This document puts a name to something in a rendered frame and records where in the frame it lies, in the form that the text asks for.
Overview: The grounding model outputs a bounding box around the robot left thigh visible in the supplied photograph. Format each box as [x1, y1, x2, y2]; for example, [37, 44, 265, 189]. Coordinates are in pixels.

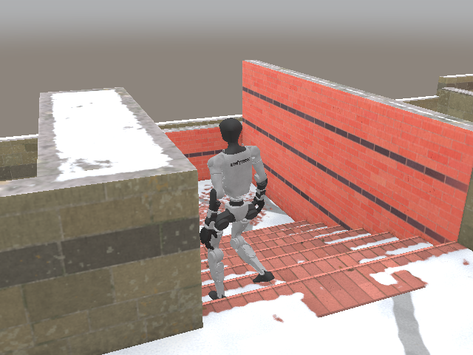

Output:
[208, 210, 231, 263]

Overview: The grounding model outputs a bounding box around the robot left upper arm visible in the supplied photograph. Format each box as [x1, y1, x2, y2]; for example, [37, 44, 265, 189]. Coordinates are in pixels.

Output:
[207, 154, 225, 199]

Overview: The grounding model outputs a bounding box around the right robot hand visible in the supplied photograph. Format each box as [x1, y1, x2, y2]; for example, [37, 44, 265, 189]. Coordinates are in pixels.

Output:
[252, 197, 265, 213]

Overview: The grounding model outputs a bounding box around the robot right upper arm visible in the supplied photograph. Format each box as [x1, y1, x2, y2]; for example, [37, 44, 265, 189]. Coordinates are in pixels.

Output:
[246, 146, 267, 183]

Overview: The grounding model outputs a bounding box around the left robot foot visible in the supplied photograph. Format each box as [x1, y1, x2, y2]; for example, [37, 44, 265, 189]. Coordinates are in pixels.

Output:
[208, 291, 226, 300]

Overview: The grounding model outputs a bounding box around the left robot hand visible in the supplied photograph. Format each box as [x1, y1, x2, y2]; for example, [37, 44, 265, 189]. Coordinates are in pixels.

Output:
[200, 227, 217, 250]

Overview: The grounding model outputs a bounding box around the robot left forearm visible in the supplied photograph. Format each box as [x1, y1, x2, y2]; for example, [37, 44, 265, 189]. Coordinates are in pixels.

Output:
[204, 189, 221, 229]

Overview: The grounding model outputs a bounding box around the robot right forearm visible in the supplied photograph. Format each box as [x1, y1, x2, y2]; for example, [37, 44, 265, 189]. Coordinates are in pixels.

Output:
[255, 173, 268, 200]

